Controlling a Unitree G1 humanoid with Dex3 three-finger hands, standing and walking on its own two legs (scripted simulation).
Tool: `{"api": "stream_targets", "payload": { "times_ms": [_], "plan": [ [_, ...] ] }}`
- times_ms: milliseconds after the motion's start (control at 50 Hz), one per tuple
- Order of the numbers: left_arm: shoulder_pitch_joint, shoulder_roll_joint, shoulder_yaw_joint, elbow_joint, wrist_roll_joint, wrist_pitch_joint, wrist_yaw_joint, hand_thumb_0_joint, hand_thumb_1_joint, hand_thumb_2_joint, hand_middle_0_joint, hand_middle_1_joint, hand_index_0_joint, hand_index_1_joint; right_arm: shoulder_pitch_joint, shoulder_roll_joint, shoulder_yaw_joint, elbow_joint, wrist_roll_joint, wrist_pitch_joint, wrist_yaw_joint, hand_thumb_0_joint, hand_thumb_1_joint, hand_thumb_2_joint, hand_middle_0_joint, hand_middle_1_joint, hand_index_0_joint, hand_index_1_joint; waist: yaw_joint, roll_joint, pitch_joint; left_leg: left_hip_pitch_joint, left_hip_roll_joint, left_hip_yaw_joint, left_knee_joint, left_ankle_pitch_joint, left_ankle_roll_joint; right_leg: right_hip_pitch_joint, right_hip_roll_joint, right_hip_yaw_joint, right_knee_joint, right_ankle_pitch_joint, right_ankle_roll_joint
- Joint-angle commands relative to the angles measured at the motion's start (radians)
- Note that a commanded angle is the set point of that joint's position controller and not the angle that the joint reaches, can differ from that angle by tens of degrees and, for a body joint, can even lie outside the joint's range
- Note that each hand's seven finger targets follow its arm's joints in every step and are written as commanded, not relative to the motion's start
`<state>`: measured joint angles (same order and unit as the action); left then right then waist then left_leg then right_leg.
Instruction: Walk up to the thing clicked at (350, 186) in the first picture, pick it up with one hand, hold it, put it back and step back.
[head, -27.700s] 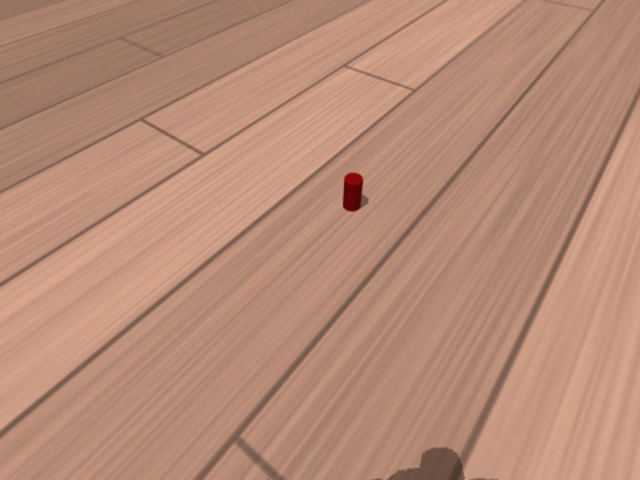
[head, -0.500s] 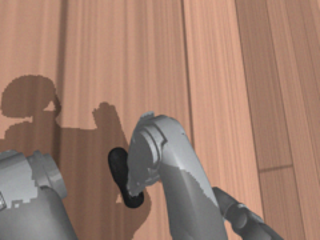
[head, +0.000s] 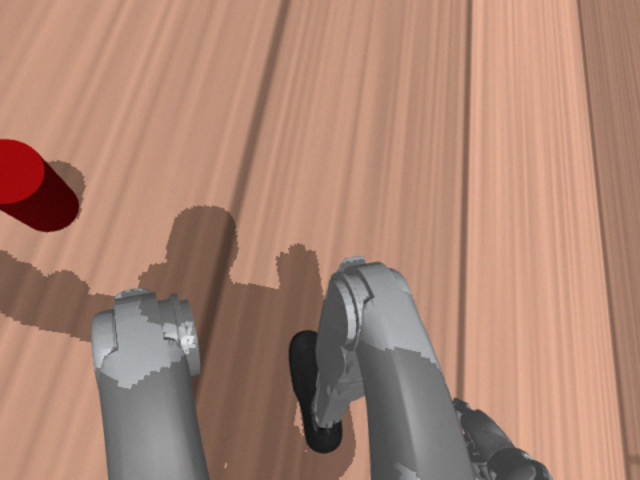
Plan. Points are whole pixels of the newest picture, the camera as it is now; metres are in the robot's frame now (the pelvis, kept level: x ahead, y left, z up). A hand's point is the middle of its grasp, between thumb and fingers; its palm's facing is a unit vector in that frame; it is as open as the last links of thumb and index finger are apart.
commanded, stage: home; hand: left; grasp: from the side
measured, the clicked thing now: (30, 191) +0.48 +0.30 -0.25
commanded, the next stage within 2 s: none
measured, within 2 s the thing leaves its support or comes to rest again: rests again in 0.22 s
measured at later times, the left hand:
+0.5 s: hand out of the picture +0.29 +0.33 +0.09, palm faces +0.26 -0.83 -0.50, open 17.0 cm
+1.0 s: hand out of the picture +0.25 +0.21 +0.29, palm faces +0.28 -0.90 -0.34, open 17.1 cm
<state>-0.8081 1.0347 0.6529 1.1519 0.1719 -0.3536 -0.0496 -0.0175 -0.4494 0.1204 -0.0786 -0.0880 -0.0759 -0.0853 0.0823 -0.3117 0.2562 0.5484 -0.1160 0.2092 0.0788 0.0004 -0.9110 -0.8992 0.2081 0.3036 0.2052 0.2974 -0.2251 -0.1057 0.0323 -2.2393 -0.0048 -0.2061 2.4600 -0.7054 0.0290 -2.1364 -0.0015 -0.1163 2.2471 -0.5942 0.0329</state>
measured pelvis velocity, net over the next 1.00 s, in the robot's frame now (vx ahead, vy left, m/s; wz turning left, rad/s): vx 0.09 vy -0.02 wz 0.19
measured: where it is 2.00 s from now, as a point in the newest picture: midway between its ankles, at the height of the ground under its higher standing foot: (246, 444)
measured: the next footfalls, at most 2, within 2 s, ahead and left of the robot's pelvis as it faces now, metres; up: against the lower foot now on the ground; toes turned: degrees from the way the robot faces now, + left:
none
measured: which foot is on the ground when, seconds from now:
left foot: down 0.00-1.00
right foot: down 0.00-1.00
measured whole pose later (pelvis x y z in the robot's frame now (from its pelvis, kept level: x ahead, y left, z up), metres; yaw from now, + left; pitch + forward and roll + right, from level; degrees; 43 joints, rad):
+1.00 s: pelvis +0.09 -0.02 +0.36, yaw +11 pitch +14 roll -2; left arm 0.33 0.24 0.03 0.15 -0.02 0.26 0.18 -0.01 -0.48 0.09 -0.08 -0.08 -0.08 -0.08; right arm 0.29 -0.22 0.02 0.51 0.05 -0.01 -0.17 0.01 -0.90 -0.90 0.20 0.30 0.20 0.30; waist -0.06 0.04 -0.17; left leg -0.81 0.05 -0.05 1.10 -0.53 -0.03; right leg -0.80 -0.01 -0.05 1.05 -0.48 0.01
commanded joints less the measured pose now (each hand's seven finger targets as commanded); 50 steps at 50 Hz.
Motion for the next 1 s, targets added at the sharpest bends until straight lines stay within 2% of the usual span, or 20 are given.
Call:
{"api": "stream_targets", "payload": {
  "times_ms": [0,20,40,80,100,160,240,280,340,420,440,460,540,600,660,760,780,840,900,980],
  "plan": [
    [0.008,0.056,-0.099,-0.168,-0.028,0.053,0.022,0.000,-0.485,0.096,-0.063,-0.069,-0.062,-0.070,0.156,-0.294,-0.182,0.004,0.035,0.003,-0.012,0.000,-0.896,-0.902,0.201,0.301,0.201,0.301,0.030,0.564,-0.531,0.577,0.043,0.047,-0.505,0.131,-0.050,0.124,0.026,-0.082,-0.185,0.065,-0.072],
    [0.028,0.078,-0.076,-0.270,-0.031,0.067,0.025,0.000,-0.489,0.095,-0.064,-0.070,-0.063,-0.070,0.153,-0.287,-0.199,-0.017,0.044,0.000,-0.010,0.000,-0.895,-0.902,0.201,0.301,0.201,0.301,0.068,0.539,-0.603,0.609,0.041,0.057,-0.507,0.160,-0.047,0.148,0.025,-0.069,-0.199,0.084,-0.072],
    [0.044,0.020,-0.126,-0.310,-0.037,0.085,0.020,0.000,-0.443,0.122,-0.069,-0.078,-0.068,-0.078,0.130,-0.275,-0.213,-0.039,0.059,-0.003,-0.007,0.000,-0.895,-0.902,0.201,0.301,0.201,0.301,0.084,0.520,-0.631,0.594,0.034,0.063,-0.529,0.125,-0.041,0.151,0.024,-0.057,-0.209,0.061,-0.074],
    [0.127,-0.048,-0.157,-0.359,-0.048,0.125,0.014,0.000,-0.454,0.117,-0.070,-0.078,-0.069,-0.079,0.142,-0.271,-0.256,-0.041,0.087,-0.001,-0.004,0.000,-0.895,-0.902,0.201,0.301,0.201,0.301,0.082,0.420,-0.658,0.591,0.025,0.043,-0.576,0.082,-0.029,0.168,0.017,-0.042,-0.244,0.040,-0.071],
    [0.120,-0.052,-0.163,-0.406,-0.052,0.138,0.016,0.000,-0.485,0.097,-0.064,-0.071,-0.063,-0.071,0.133,-0.273,-0.269,-0.040,0.097,-0.004,-0.003,0.000,-0.896,-0.902,0.201,0.301,0.201,0.301,0.098,0.394,-0.668,0.607,0.026,0.032,-0.601,0.053,-0.026,0.175,0.016,-0.031,-0.256,0.031,-0.069],
    [0.174,0.013,-0.126,-0.611,-0.060,0.176,0.033,0.000,-0.482,0.098,-0.062,-0.068,-0.061,-0.069,0.129,-0.259,-0.303,-0.072,0.127,-0.004,-0.021,0.000,-0.895,-0.902,0.201,0.301,0.201,0.301,0.142,0.329,-0.774,0.687,0.021,0.016,-0.684,-0.025,-0.013,0.287,0.017,0.000,-0.341,-0.009,-0.061],
    [0.330,-0.057,-0.164,-0.855,-0.081,0.228,0.069,0.000,-0.463,0.108,-0.062,-0.069,-0.061,-0.070,0.120,-0.205,-0.313,-0.112,0.155,-0.030,-0.058,0.000,-0.895,-0.902,0.201,0.301,0.201,0.301,0.165,0.321,-0.803,0.771,0.019,0.042,-0.818,-0.132,-0.003,0.449,0.020,0.039,-0.481,-0.071,-0.051],
    [0.427,-0.153,-0.210,-0.837,-0.090,0.263,0.090,0.000,-0.449,0.117,-0.065,-0.073,-0.065,-0.074,0.096,-0.177,-0.309,-0.130,0.163,-0.056,-0.084,0.000,-0.895,-0.902,0.201,0.301,0.201,0.301,0.161,0.308,-0.754,0.798,0.021,0.059,-0.869,-0.128,-0.002,0.490,0.017,0.048,-0.549,-0.081,-0.052],
    [0.420,-0.154,-0.213,-0.930,-0.098,0.285,0.129,0.000,-0.470,0.107,-0.068,-0.074,-0.067,-0.075,0.108,-0.155,-0.312,-0.118,0.161,-0.086,-0.118,0.000,-0.895,-0.902,0.201,0.301,0.201,0.301,0.174,0.352,-0.780,0.921,0.027,0.091,-0.916,-0.024,-0.011,0.581,0.012,0.066,-0.631,-0.024,-0.059],
    [0.536,-0.286,-0.284,-0.887,-0.113,0.321,0.161,0.000,-0.516,0.079,-0.060,-0.063,-0.059,-0.064,0.115,-0.110,-0.303,-0.106,0.158,-0.126,-0.150,0.000,-0.895,-0.902,0.201,0.301,0.201,0.301,0.157,0.310,-0.697,0.977,0.020,0.147,-0.957,0.123,-0.007,0.738,0.009,0.084,-0.752,0.065,-0.062],
    [0.563,-0.293,-0.280,-0.875,-0.117,0.329,0.168,0.000,-0.519,0.077,-0.059,-0.063,-0.058,-0.063,0.118,-0.108,-0.304,-0.106,0.157,-0.137,-0.159,0.000,-0.895,-0.902,0.201,0.301,0.201,0.301,0.166,0.282,-0.703,1.003,0.017,0.156,-0.969,0.159,-0.005,0.784,0.009,0.087,-0.783,0.092,-0.062],
    [0.592,-0.328,-0.303,-0.852,-0.118,0.338,0.173,0.000,-0.505,0.085,-0.062,-0.066,-0.061,-0.067,0.121,-0.097,-0.302,-0.106,0.157,-0.146,-0.165,0.000,-0.895,-0.902,0.201,0.301,0.201,0.301,0.155,0.269,-0.675,1.005,0.016,0.166,-0.983,0.191,-0.004,0.832,0.007,0.087,-0.814,0.119,-0.061],
    [0.687,-0.421,-0.351,-0.813,-0.134,0.377,0.188,0.000,-0.541,0.063,-0.055,-0.057,-0.054,-0.058,0.133,-0.080,-0.298,-0.108,0.160,-0.179,-0.180,0.000,-0.895,-0.902,0.201,0.301,0.201,0.301,0.156,0.205,-0.634,1.093,0.016,0.173,-1.070,0.297,-0.002,1.006,0.001,0.092,-0.922,0.221,-0.057],
    [0.768,-0.472,-0.381,-0.813,-0.145,0.413,0.198,0.000,-0.535,0.068,-0.059,-0.061,-0.058,-0.062,0.145,-0.072,-0.301,-0.120,0.165,-0.199,-0.189,0.000,-0.895,-0.902,0.201,0.301,0.201,0.301,0.167,0.148,-0.609,1.153,0.016,0.181,-1.137,0.337,-0.001,1.144,-0.003,0.106,-1.014,0.272,-0.047],
    [0.803,-0.500,-0.405,-0.875,-0.156,0.444,0.212,0.000,-0.523,0.076,-0.061,-0.064,-0.060,-0.065,0.159,-0.062,-0.299,-0.133,0.165,-0.219,-0.198,0.000,-0.895,-0.902,0.201,0.301,0.201,0.301,0.173,0.155,-0.610,1.240,0.015,0.188,-1.215,0.388,-0.006,1.264,-0.004,0.107,-1.093,0.324,-0.043],
    [0.910,-0.557,-0.453,-0.980,-0.166,0.498,0.235,0.000,-0.541,0.068,-0.065,-0.067,-0.064,-0.068,0.167,-0.049,-0.297,-0.140,0.166,-0.240,-0.220,0.000,-0.895,-0.902,0.201,0.301,0.201,0.301,0.184,0.184,-0.532,1.403,0.018,0.190,-1.337,0.473,-0.020,1.368,0.002,0.098,-1.195,0.392,-0.046],
    [0.933,-0.558,-0.451,-1.014,-0.169,0.507,0.239,0.000,-0.512,0.087,-0.070,-0.075,-0.070,-0.075,0.171,-0.044,-0.296,-0.149,0.166,-0.243,-0.225,0.000,-0.896,-0.902,0.201,0.301,0.201,0.301,0.186,0.192,-0.530,1.435,0.018,0.188,-1.362,0.487,-0.021,1.403,0.002,0.095,-1.217,0.403,-0.045],
    [1.000,-0.614,-0.510,-1.088,-0.176,0.540,0.248,0.000,-0.485,0.102,-0.072,-0.079,-0.072,-0.079,0.168,-0.033,-0.287,-0.167,0.163,-0.253,-0.243,0.000,-0.896,-0.902,0.201,0.301,0.201,0.301,0.183,0.195,-0.469,1.502,0.010,0.201,-1.435,0.467,-0.021,1.469,0.002,0.093,-1.296,0.398,-0.038],
    [1.096,-0.653,-0.540,-1.136,-0.178,0.568,0.252,0.000,-0.489,0.102,-0.075,-0.082,-0.075,-0.082,0.173,-0.024,-0.290,-0.172,0.160,-0.267,-0.258,0.000,-0.896,-0.902,0.201,0.301,0.201,0.301,0.186,0.183,-0.409,1.553,0.012,0.199,-1.496,0.469,-0.021,1.507,0.006,0.083,-1.352,0.393,-0.039],
    [1.170,-0.693,-0.593,-1.275,-0.185,0.595,0.251,0.000,-0.470,0.111,-0.074,-0.081,-0.073,-0.082,0.149,-0.017,-0.284,-0.205,0.156,-0.290,-0.270,0.000,-0.896,-0.902,0.201,0.301,0.201,0.301,0.189,0.172,-0.335,1.597,0.013,0.195,-1.568,0.415,-0.020,1.534,0.013,0.062,-1.410,0.332,-0.038]
  ]
}}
